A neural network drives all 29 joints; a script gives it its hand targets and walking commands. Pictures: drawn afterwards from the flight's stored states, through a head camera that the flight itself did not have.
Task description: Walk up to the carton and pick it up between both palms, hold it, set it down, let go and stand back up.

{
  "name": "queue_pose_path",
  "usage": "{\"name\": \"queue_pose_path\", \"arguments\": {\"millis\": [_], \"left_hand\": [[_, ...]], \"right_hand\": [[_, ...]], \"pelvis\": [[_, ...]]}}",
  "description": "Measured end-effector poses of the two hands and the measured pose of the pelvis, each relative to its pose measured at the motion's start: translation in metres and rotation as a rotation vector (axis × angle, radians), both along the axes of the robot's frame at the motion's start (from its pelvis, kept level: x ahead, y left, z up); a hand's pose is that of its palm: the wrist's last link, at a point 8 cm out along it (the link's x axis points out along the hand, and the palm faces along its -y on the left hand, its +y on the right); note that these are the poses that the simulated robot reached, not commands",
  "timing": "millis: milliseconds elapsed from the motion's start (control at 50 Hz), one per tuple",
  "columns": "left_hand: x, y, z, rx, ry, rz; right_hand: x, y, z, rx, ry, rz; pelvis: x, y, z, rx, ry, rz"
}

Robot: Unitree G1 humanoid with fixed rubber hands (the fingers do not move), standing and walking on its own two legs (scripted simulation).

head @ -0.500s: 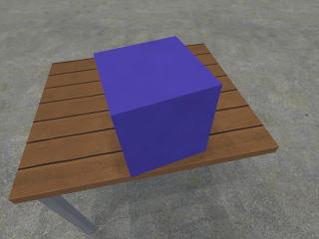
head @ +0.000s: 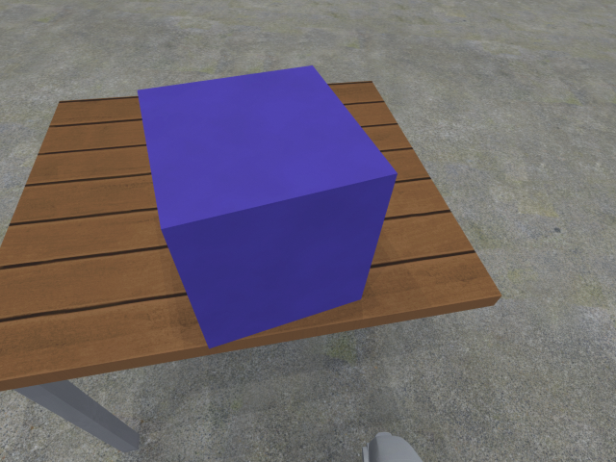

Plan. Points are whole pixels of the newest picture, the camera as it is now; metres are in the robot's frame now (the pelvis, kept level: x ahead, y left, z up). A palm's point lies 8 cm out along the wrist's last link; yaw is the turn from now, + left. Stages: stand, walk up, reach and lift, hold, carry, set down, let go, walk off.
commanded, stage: walk up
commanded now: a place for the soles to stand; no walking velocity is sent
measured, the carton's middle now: (261, 206) +0.49 +0.08 +0.04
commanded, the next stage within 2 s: none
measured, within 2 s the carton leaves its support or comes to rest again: neither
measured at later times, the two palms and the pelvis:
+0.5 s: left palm out of the picture +0.05 +0.18 -0.15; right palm (551, 458) +0.14 -0.33 -0.12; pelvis +0.02 -0.09 -0.02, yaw +13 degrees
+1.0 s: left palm out of the picture -0.04 +0.13 -0.13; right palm out of the picture +0.14 -0.33 -0.13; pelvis +0.00 -0.12 -0.01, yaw +23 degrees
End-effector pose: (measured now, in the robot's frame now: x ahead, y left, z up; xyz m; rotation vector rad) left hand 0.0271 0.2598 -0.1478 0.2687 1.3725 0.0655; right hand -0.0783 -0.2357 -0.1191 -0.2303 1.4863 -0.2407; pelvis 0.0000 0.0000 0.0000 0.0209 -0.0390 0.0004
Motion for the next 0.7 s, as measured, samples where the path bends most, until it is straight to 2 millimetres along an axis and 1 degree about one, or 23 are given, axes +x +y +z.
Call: {"name": "queue_pose_path", "arguments": {"millis": [60, 120, 180, 240, 280, 340, 400, 460, 500, 560, 640, 700], "left_hand": [[0.021, -0.023, -0.002, -0.006, -0.028, 0.0], [0.042, -0.05, -0.006, -0.005, -0.075, 0.004], [0.057, -0.077, -0.006, -0.003, -0.124, 0.032], [0.061, -0.095, 0.001, -0.011, -0.167, 0.086], [0.061, -0.101, 0.006, -0.007, -0.19, 0.122], [0.055, -0.101, 0.011, 0.007, -0.214, 0.155], [0.046, -0.094, 0.01, 0.024, -0.233, 0.191], [0.036, -0.084, 0.002, 0.035, -0.245, 0.225], [0.027, -0.078, -0.006, 0.036, -0.239, 0.241], [0.011, -0.078, -0.009, 0.036, -0.207, 0.262], [0.001, -0.091, -0.003, 0.03, -0.196, 0.285], [-0.004, -0.106, 0.002, 0.03, -0.216, 0.29]], "right_hand": [[0.01, -0.017, -0.001, 0.022, -0.003, 0.002], [0.03, -0.04, -0.01, 0.046, -0.018, 0.024], [0.058, -0.069, -0.024, 0.058, -0.037, 0.072], [0.095, -0.09, -0.025, 0.047, -0.086, 0.128], [0.121, -0.099, -0.023, 0.035, -0.126, 0.167], [0.159, -0.106, -0.015, 0.018, -0.198, 0.222], [0.191, -0.106, -0.008, 0.008, -0.265, 0.272], [0.213, -0.1, -0.004, 0.002, -0.316, 0.32], [0.222, -0.095, -0.004, 0.004, -0.346, 0.336], [0.227, -0.09, -0.001, 0.021, -0.379, 0.333], [0.226, -0.093, 0.0, 0.032, -0.374, 0.337], [0.226, -0.097, -0.008, 0.062, -0.36, 0.352]], "pelvis": [[0.009, -0.019, -0.002, -0.001, 0.005, 0.011], [0.018, -0.041, -0.008, 0.006, 0.009, 0.024], [0.023, -0.061, -0.015, -0.016, 0.0, 0.04], [0.024, -0.073, -0.013, -0.016, -0.008, 0.071], [0.025, -0.078, -0.011, -0.016, -0.008, 0.092], [0.024, -0.085, -0.008, -0.02, -0.005, 0.121], [0.024, -0.089, -0.008, -0.03, -0.002, 0.155], [0.022, -0.09, -0.014, -0.04, -0.004, 0.199], [0.02, -0.09, -0.019, -0.026, -0.012, 0.222], [0.02, -0.092, -0.019, -0.01, -0.018, 0.234], [0.019, -0.099, -0.015, -0.005, -0.014, 0.258], [0.018, -0.106, -0.015, 0.003, -0.011, 0.27]]}}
